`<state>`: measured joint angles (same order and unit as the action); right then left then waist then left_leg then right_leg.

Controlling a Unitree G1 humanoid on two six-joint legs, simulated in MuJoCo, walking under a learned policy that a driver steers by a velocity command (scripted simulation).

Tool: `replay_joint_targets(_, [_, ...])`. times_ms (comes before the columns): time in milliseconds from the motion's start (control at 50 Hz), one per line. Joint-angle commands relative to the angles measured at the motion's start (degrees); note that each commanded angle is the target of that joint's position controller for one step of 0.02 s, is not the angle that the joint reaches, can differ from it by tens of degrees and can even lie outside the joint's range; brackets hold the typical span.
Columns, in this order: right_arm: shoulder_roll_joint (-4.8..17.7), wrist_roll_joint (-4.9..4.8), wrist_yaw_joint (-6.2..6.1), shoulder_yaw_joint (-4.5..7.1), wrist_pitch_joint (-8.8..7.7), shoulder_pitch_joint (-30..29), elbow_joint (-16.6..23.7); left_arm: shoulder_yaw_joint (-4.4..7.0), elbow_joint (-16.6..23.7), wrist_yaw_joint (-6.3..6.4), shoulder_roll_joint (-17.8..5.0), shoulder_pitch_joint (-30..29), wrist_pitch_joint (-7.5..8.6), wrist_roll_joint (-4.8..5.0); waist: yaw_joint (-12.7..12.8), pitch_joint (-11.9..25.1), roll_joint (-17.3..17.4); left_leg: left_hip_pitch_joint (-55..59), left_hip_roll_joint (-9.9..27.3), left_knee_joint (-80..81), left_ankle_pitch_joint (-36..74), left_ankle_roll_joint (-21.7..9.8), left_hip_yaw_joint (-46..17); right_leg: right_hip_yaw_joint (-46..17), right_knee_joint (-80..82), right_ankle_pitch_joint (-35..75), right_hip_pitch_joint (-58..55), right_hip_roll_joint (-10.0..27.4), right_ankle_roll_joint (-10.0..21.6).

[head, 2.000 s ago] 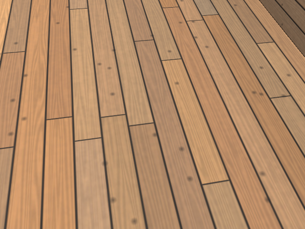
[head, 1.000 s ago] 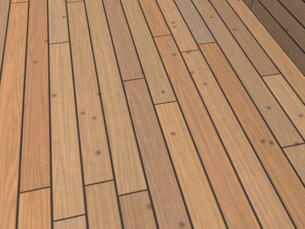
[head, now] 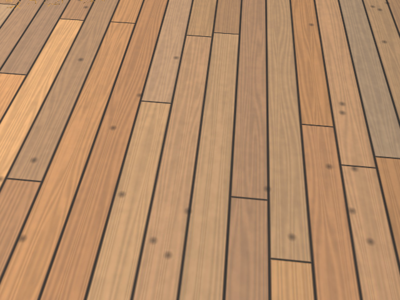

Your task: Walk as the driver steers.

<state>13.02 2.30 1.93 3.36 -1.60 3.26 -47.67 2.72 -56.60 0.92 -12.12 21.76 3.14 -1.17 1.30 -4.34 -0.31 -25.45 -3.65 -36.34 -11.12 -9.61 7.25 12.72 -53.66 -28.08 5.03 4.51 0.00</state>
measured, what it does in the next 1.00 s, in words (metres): walks ahead, turning left: right foot, then left foot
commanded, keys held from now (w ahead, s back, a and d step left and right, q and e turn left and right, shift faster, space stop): w+q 0.08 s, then q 0.36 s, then no key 0.46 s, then w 0.10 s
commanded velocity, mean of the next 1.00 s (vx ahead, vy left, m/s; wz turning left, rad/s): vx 0.17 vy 0.00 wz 0.38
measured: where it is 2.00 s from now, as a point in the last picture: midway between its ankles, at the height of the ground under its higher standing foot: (177, 233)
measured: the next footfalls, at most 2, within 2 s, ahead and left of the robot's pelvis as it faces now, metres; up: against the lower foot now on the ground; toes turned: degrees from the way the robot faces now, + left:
right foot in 0.48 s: +0.38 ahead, -0.06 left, +0.00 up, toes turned +20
left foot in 0.84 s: +0.22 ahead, +0.11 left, +0.00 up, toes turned +19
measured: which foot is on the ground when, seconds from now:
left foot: down 0.00-0.48, up 0.50-0.82, down 0.84-1.00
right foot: up 0.00-0.46, down 0.48-0.94, up 0.96-1.00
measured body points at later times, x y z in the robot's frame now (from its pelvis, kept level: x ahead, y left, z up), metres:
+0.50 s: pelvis +0.22 -0.01 +0.01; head +0.26 +0.00 +0.45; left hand +0.33 +0.28 -0.09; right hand +0.32 -0.29 -0.12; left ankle +0.09 +0.04 -0.70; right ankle +0.34 -0.07 -0.72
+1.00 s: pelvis +0.24 +0.01 +0.03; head +0.23 +0.02 +0.48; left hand +0.21 +0.27 -0.11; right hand +0.41 -0.20 -0.10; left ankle +0.18 +0.09 -0.71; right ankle +0.32 -0.08 -0.70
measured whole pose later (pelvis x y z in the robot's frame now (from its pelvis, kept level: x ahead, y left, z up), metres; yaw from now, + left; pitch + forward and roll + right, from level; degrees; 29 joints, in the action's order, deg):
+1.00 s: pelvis +0.24 +0.01 +0.03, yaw +22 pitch -1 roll +0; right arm 12.7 1.1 -0.8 0.0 1.0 14.0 -52.0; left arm 1.1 -50.3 -0.6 -14.4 15.3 -1.4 -1.4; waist 1.0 0.0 -1.4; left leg -7.8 -2.6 -24.0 -15.3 -2.6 -2.8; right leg 1.4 -31.4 -16.9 17.4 -0.8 1.5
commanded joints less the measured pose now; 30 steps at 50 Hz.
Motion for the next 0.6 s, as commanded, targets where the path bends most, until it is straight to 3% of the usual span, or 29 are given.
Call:
replay_joint_targets(20, [14.8,-1.31,-1.79,4.33,0.99,17.7,-2.4,1.37,10.6,-1.13,-7.7,-8.8,2.50,0.73,-7.5,10.2,3.6,37.6,22.4,21.1,-1.7,-14.2,-40.4,-14.4,-28.4,4.2,40.4,-1.5,0.8])
replay_joint_targets(40, [11.5,-1.67,-1.97,3.59,0.69,15.1,-2.3,1.17,10.2,-1.01,-7.6,-8.0,3.14,0.83,-5.0,5.9,-0.1,30.1,20.1,21.8,5.3,-11.7,-34.6,-14.2,-22.5,8.6,37.5,0.6,0.9])
replay_joint_targets(60, [9.6,-1.75,-2.14,3.08,0.21,12.3,-1.9,1.34,9.4,-0.80,-7.5,-7.2,2.82,0.20,-2.6,3.7,-2.1,24.7,17.0,22.2,11.7,-9.4,-29.8,-14.3,-18.3,9.9,33.8,1.9,0.6])
replay_joint_targets(80, [8.0,-2.17,-2.34,2.52,-0.31,10.8,-1.6,1.29,9.3,-0.81,-7.3,-5.9,1.73,-0.93,-0.7,3.9,-1.7,21.1,14.6,22.7,16.5,-8.4,-26.2,-14.6,-15.6,10.2,30.0,2.4,-0.3])
replay_joint_targets(100, [7.8,-2.36,-2.30,2.23,-0.96,10.4,-1.3,1.31,9.2,-0.86,-6.9,-5.1,0.56,-1.38,0.2,4.1,-1.2,19.2,13.6,22.3,24.6,-8.1,-23.9,-14.4,-14.0,9.9,27.6,2.3,-1.2])
replay_joint_targets(140, [9.4,-2.61,-2.06,2.44,-1.95,12.0,-1.7,1.12,9.9,-0.89,-5.8,-5.4,-1.03,-1.35,1.1,4.2,-1.0,17.0,11.8,20.5,40.0,-7.5,-20.1,-13.2,-10.5,10.1,26.4,1.5,-2.8])
replay_joint_targets(180, [10.7,-2.30,-2.05,2.71,-1.83,14.0,-1.8,0.89,11.3,-0.83,-5.4,-7.9,-1.69,-1.15,0.4,4.7,0.5,16.5,9.8,18.7,47.1,-5.6,-18.0,-12.0,-6.6,13.4,27.1,0.4,-3.5])
replay_joint_targets(280, [10.6,-2.22,-2.64,2.59,-0.06,18.6,-1.4,0.35,15.2,-0.64,-6.5,-16.8,-2.21,-0.36,-3.5,5.8,4.4,20.9,8.0,15.3,48.3,-0.9,-19.7,-12.1,3.3,20.6,29.8,-1.9,-3.2])
replay_joint_targets(360, [11.0,-1.61,-3.43,2.79,1.12,20.9,-1.0,-0.12,17.2,-0.28,-7.7,-21.3,-1.85,0.12,-5.6,5.5,5.0,26.7,9.2,11.2,48.5,-0.4,-23.9,-13.5,10.2,20.2,31.0,-4.0,-2.0])
replay_joint_targets(400, [11.4,-1.17,-3.73,2.98,1.55,19.8,-0.1,-0.14,17.1,0.00,-8.8,-20.0,-1.31,0.31,-4.8,5.3,5.3,27.0,9.3,8.0,48.6,0.1,-26.3,-14.7,14.8,18.2,27.7,-5.1,-0.8])
replay_joint_targets(440, [12.3,-1.27,-3.61,3.23,1.45,15.6,1.5,0.20,15.7,0.52,-10.2,-13.9,-0.63,0.37,-1.5,6.2,6.0,23.3,7.2,3.3,47.8,2.3,-27.7,-14.8,23.2,18.0,17.0,-6.8,1.1])
replay_joint_targets(460, [12.3,-2.00,-3.32,3.13,0.95,13.2,2.1,0.45,14.3,0.93,-10.8,-8.6,0.07,-0.14,1.9,7.7,4.8,20.5,4.9,-2.2,45.1,4.2,-26.8,-14.7,30.3,26.3,8.4,-5.9,2.4])
replay_joint_targets(480, [9.5,-3.02,-2.99,2.23,0.23,13.5,4.3,1.07,14.1,1.57,-14.1,-3.0,0.77,-0.66,3.3,14.0,-2.1,13.5,1.7,-14.9,26.8,6.4,-23.5,-24.4,30.2,46.2,-5.2,6.2,5.8])
replay_joint_targets(500, [6.2,-4.12,-3.46,1.97,0.64,22.2,4.4,1.50,15.7,1.52,-17.5,-5.6,-0.25,-0.07,-1.4,20.2,-14.6,1.9,-10.3,-29.8,-27.6,8.1,-14.9,-42.7,29.3,76.6,-14.1,22.7,16.5])
replay_joint_targets(520, [10.2,-0.59,-3.89,2.60,1.61,24.8,1.6,0.60,15.0,0.74,-13.0,-3.5,-1.17,1.44,-2.3,19.2,-5.4,2.4,-6.1,-35.2,-28.3,7.8,-16.6,-41.9,27.2,80.6,-8.8,21.2,17.1])
replay_joint_targets(540, [9.6,-0.74,-3.75,2.61,2.33,24.6,0.8,0.35,15.9,0.97,-11.2,-7.7,-1.52,1.33,-3.6,17.0,-6.7,0.4,-5.0,-38.7,-24.3,8.5,-16.2,-40.0,28.9,66.2,-5.3,20.3,18.7])
replay_joint_targets(560, [10.2,-0.27,-3.43,2.41,3.17,20.3,0.9,-0.55,16.9,0.97,-7.8,-11.8,-2.08,1.14,-3.3,11.4,-2.8,-0.3,-2.7,-36.7,-20.9,9.4,-15.1,-34.0,32.5,51.7,1.3,15.2,16.3])
replay_joint_targets(580, [9.8,-0.66,-2.82,2.40,3.85,17.0,1.8,-1.08,17.1,1.04,-7.0,-13.9,-2.27,0.55,-3.3,8.4,-5.3,0.3,-1.8,-33.4,-18.3,10.1,-15.1,-29.2,34.9,43.3,5.2,11.1,13.6])
replay_joint_targets(600, [8.9,-0.97,-2.25,2.07,4.47,17.4,1.8,-1.03,16.6,0.95,-7.6,-14.1,-2.42,-0.15,-3.5,7.3,-7.4,2.2,-2.2,-31.8,-16.7,11.0,-13.9,-25.6,35.9,41.6,7.9,8.3,12.6])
